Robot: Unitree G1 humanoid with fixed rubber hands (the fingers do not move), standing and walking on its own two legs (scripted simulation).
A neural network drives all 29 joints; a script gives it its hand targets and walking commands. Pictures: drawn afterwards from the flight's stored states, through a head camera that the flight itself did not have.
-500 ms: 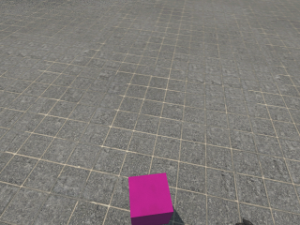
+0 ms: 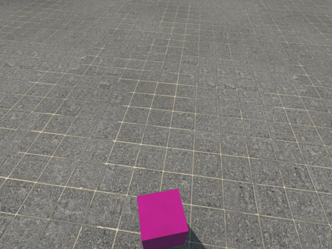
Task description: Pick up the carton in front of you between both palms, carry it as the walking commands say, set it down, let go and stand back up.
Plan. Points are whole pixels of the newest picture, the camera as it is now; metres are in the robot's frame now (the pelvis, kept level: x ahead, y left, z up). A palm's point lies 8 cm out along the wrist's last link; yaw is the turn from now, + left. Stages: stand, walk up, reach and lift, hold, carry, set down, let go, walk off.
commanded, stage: stand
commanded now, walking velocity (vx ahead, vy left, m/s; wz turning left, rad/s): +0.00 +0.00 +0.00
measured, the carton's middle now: (161, 221) +0.39 +0.00 -0.62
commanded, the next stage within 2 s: none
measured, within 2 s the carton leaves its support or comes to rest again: neither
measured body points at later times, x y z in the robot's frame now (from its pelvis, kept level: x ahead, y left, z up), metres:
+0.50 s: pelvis -0.01 +0.01 +0.00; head +0.00 +0.01 +0.45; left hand +0.10 +0.26 -0.11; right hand +0.01 -0.27 -0.12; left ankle -0.11 +0.11 -0.71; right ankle -0.01 -0.10 -0.71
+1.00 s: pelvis -0.02 +0.02 +0.01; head -0.01 +0.01 +0.46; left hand +0.08 +0.27 -0.12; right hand -0.04 -0.24 -0.13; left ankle -0.11 +0.11 -0.71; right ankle -0.01 -0.10 -0.71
